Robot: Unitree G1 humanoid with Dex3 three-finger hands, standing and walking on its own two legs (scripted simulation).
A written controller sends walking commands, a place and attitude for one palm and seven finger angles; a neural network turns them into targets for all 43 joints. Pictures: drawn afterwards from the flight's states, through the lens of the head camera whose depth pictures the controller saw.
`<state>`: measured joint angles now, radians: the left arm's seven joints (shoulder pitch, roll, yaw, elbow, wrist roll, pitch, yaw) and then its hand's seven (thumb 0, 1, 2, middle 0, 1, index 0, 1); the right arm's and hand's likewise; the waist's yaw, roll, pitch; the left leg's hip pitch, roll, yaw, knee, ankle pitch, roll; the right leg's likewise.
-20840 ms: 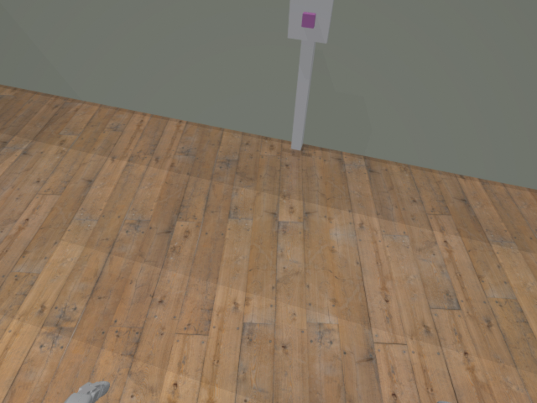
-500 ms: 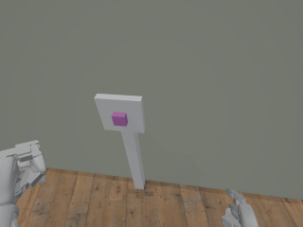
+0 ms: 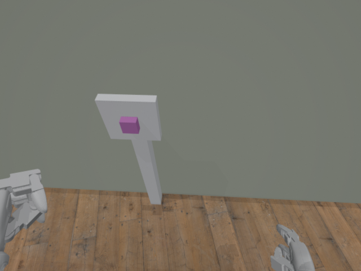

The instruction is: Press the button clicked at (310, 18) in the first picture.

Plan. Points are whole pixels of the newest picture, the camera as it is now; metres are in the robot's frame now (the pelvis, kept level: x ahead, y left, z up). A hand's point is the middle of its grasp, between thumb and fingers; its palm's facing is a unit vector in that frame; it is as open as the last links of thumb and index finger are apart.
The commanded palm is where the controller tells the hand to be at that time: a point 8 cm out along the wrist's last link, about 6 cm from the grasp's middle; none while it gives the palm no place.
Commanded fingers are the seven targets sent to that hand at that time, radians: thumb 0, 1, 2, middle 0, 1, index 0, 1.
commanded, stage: step back with the hand held close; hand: left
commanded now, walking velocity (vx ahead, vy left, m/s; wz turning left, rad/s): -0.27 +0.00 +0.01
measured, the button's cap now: (130, 124) +0.53 +0.20 -0.04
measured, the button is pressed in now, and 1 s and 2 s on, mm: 0 0 0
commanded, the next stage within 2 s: stop stepping back and stand still in 0.90 s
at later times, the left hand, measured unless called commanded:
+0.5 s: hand out of the picture +0.10 +0.25 +0.16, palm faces +0.42 -0.78 -0.45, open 3.1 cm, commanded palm +0.04 +0.29 +0.17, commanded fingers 0.00 0.90 0.90 -1.30 -1.50 -1.30 -1.50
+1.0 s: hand out of the picture +0.03 +0.24 +0.16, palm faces +0.32 -0.84 -0.44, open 3.1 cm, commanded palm -0.03 +0.28 +0.17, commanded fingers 0.00 0.90 0.90 -1.30 -1.50 -1.30 -1.50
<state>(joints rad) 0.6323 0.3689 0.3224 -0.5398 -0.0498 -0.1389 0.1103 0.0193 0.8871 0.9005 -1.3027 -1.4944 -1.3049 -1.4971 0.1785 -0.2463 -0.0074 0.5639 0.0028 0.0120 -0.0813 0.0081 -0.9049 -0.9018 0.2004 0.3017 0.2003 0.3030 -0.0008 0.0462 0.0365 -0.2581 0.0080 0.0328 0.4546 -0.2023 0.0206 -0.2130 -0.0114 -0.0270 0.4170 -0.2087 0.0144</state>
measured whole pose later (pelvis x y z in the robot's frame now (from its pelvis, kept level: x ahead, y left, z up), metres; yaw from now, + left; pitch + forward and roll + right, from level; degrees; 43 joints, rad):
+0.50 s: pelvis -0.07 +0.00 -0.02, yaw +3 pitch +0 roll -2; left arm 0.61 0.38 0.37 -0.61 -0.01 -0.23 0.16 0.02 0.88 0.90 -1.31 -1.49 -1.31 -1.50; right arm 0.21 -0.22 0.01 0.56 -0.01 -0.05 -0.08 0.01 -0.90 -0.90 0.20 0.30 0.20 0.30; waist 0.01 0.01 0.03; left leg -0.44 0.01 -0.01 0.61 -0.22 0.04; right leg -0.36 0.02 -0.02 0.53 -0.16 0.01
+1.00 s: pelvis -0.16 +0.01 -0.02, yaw -1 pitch +4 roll -4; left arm 0.61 0.42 0.38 -0.66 -0.05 -0.27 0.14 0.02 0.89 0.90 -1.31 -1.50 -1.31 -1.50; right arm 0.12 -0.16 0.02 0.65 -0.04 -0.10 -0.04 0.01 -0.90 -0.90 0.20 0.30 0.20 0.30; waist 0.04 0.01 0.00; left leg -0.62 0.06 0.01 0.49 -0.05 0.01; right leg -0.09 0.07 0.00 0.42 -0.40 0.01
